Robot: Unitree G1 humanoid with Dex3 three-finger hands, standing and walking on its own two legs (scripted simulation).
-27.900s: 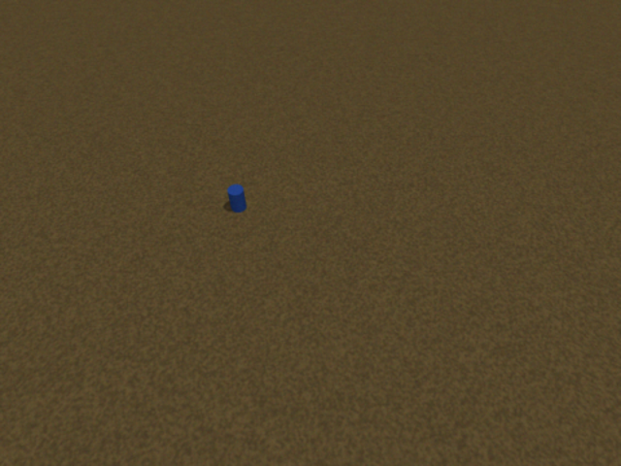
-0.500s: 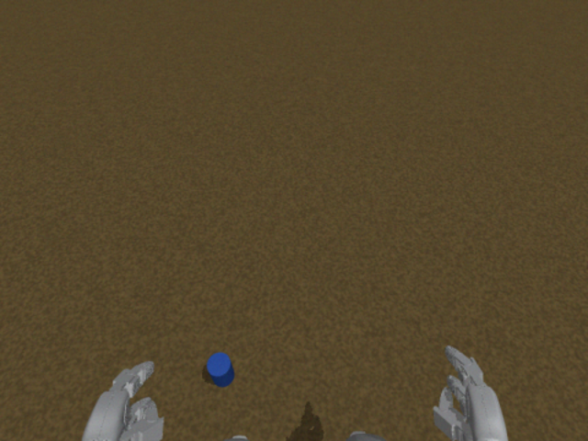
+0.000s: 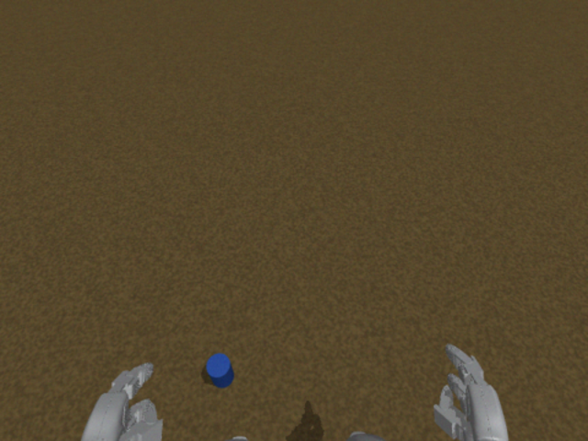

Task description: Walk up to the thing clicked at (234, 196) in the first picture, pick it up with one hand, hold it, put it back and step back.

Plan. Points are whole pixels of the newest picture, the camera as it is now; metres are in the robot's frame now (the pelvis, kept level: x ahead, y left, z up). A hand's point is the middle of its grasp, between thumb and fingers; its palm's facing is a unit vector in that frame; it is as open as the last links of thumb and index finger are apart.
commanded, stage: home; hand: left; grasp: from above
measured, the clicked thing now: (220, 371) +0.42 +0.21 -0.66
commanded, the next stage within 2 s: stand in 0.10 s
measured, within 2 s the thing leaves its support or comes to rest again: neither
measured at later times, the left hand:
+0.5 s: hand out of the picture +0.11 +0.24 -0.11, palm faces +0.03 -0.94 -0.34, open 7.4 cm
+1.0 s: hand out of the picture +0.02 +0.24 -0.10, palm faces +0.05 -0.95 -0.32, open 7.4 cm
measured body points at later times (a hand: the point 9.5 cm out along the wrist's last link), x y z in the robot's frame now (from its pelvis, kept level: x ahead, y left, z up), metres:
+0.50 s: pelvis +0.00 +0.01 +0.03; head +0.02 +0.01 +0.48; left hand +0.10 +0.29 -0.08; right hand +0.11 -0.27 -0.08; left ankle -0.01 +0.12 -0.68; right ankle +0.01 -0.14 -0.68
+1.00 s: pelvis -0.01 +0.00 +0.06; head -0.02 +0.00 +0.51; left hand +0.02 +0.29 -0.08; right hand +0.05 -0.27 -0.08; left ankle -0.01 +0.12 -0.68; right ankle +0.01 -0.14 -0.68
